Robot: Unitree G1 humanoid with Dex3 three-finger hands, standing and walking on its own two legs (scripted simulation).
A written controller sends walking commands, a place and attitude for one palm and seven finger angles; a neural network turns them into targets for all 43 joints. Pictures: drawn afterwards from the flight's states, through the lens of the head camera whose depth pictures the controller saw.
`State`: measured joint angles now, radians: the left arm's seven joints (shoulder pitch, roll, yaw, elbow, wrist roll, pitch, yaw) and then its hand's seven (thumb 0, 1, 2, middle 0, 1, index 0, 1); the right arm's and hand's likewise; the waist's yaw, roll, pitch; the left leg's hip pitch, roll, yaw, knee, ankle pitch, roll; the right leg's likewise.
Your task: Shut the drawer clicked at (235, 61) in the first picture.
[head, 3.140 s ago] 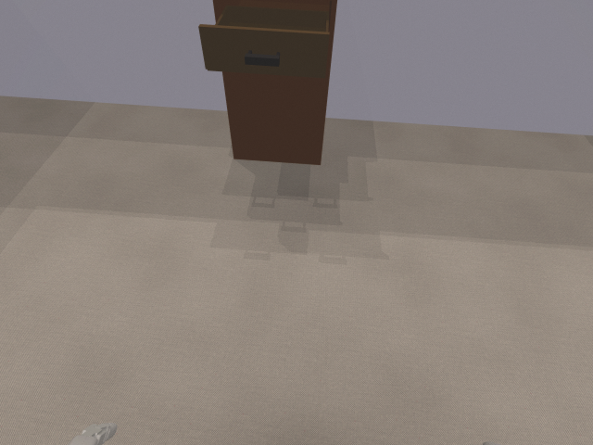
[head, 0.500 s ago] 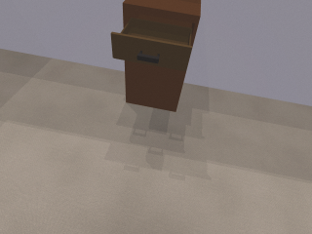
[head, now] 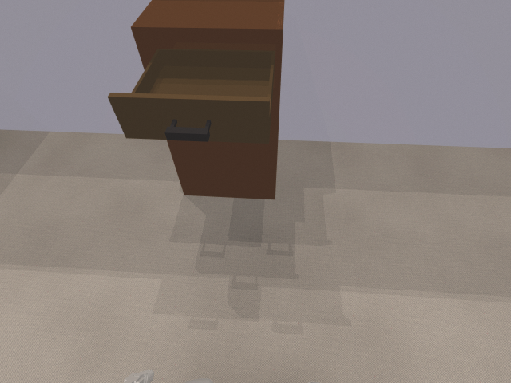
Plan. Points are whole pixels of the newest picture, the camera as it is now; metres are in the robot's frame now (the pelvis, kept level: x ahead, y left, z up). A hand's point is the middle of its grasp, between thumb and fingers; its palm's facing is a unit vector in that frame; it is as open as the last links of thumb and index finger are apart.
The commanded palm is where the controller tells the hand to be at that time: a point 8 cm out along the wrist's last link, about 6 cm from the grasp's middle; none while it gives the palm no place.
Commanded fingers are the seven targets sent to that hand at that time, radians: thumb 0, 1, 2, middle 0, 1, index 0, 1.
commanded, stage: take the last steps up to it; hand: left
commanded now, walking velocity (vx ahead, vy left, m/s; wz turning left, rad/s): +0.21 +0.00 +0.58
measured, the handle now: (189, 128) +0.72 +0.19 -0.05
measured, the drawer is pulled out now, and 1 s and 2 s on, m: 0.30 0.30 0.30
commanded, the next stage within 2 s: come to a stop and stand still in 1.14 s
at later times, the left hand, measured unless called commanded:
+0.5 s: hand out of the picture +0.12 +0.21 -0.17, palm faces +0.11 -0.98 -0.14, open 7.4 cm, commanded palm none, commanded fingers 0.00 0.90 0.90 -0.20 -0.30 -0.20 -0.30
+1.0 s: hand (190, 284) +0.33 +0.15 -0.15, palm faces +0.03 -0.98 -0.21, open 7.3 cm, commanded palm none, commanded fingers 0.00 0.90 0.90 -0.20 -0.30 -0.20 -0.30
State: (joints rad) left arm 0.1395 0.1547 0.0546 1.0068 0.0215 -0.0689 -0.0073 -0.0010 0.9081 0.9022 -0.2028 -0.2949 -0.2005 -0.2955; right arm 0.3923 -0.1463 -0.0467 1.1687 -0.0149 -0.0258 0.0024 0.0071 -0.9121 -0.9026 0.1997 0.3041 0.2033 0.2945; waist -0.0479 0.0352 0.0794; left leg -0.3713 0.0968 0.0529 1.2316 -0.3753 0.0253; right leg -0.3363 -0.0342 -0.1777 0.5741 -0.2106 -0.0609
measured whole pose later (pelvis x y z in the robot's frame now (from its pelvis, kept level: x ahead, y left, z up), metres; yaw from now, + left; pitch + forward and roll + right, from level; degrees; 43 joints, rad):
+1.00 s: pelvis +0.30 -0.03 +0.02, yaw -1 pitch -1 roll +1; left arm 0.28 0.14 0.05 1.07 0.02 -0.06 0.01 0.00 0.93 0.90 -0.20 -0.30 -0.20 -0.30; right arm 0.27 -0.17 -0.06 1.09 -0.02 -0.01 0.01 0.01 -0.91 -0.90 0.20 0.30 0.20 0.29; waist -0.02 0.03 0.02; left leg -0.48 0.12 0.09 0.98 -0.29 -0.02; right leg -0.17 -0.02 -0.16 0.38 -0.20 -0.06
